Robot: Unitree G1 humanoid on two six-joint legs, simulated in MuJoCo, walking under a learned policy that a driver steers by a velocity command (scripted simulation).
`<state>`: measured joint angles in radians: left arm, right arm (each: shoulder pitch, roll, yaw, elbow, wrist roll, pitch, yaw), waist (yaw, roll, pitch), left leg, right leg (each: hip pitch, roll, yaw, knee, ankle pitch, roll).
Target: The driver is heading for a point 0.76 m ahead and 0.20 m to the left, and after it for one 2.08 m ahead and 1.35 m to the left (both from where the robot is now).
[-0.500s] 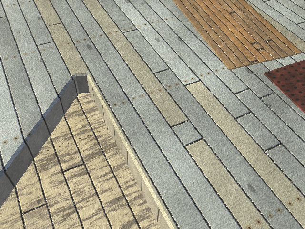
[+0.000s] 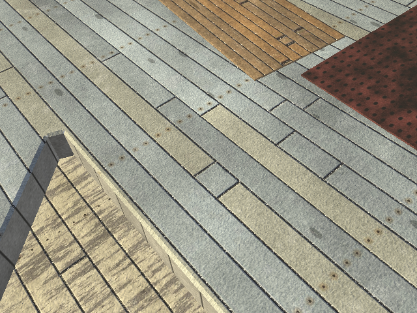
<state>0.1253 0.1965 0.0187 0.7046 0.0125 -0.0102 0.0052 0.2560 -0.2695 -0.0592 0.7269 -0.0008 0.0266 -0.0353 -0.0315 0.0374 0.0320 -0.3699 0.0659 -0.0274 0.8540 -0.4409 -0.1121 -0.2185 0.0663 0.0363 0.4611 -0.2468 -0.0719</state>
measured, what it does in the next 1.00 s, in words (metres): steps on the spot: left foot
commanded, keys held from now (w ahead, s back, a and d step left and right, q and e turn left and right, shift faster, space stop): no key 0.66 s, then w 0.34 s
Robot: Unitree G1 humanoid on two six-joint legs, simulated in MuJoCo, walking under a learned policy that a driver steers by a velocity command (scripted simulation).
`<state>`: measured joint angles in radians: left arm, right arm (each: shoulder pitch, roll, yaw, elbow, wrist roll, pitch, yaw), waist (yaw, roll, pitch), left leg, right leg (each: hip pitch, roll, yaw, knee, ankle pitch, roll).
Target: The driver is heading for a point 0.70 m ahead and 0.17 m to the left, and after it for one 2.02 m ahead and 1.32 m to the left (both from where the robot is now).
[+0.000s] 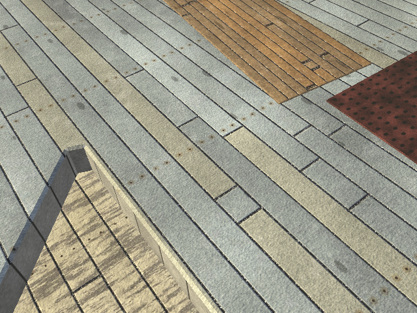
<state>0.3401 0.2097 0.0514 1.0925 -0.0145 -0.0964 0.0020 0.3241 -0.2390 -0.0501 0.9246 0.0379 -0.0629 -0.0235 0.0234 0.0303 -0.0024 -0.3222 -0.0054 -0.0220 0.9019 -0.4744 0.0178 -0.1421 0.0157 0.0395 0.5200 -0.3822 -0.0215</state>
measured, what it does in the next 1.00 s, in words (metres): climbs: left foot, then right foot 0.14 m higher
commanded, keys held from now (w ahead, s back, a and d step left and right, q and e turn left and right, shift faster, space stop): w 0.72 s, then no key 0.06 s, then q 0.22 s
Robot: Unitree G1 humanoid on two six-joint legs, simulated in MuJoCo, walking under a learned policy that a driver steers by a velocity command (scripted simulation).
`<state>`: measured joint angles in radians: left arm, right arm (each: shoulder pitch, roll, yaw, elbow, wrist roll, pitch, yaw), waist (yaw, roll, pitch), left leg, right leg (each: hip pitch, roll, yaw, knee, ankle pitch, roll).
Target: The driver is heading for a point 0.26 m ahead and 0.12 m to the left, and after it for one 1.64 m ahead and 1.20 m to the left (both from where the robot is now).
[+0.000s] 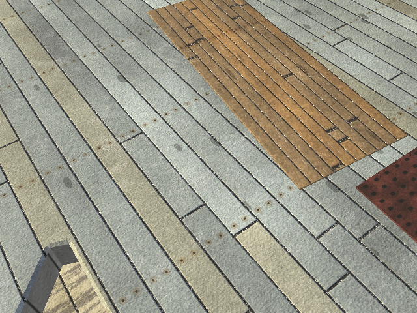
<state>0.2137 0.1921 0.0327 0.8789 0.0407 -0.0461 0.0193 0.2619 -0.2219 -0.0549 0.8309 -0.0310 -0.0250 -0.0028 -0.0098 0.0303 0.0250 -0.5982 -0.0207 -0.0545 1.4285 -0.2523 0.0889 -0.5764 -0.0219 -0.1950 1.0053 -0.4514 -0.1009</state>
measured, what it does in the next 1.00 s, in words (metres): climbs, turning left: left foot, then right foot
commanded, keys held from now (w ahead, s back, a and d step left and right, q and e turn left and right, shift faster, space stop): q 1.00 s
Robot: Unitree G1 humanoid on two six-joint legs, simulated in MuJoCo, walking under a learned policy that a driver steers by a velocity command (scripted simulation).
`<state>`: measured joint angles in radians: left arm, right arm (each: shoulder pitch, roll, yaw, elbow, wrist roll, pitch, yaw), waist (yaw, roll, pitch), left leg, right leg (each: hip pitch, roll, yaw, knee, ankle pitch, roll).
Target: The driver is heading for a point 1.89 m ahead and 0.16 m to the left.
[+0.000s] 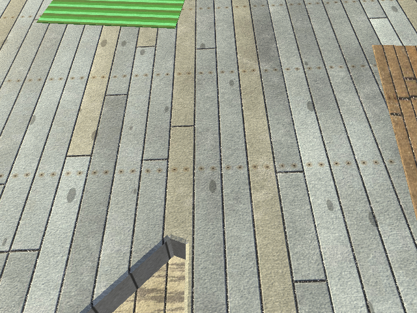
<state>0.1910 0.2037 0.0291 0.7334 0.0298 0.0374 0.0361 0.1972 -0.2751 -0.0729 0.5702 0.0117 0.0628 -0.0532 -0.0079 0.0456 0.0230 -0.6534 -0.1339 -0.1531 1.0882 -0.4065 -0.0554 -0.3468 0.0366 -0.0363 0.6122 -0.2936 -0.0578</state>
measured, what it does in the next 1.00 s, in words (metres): walks ahead: left foot, then right foot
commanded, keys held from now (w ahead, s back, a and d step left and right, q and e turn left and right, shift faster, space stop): q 0.24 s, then w+q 0.24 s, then w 0.14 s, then w+e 0.38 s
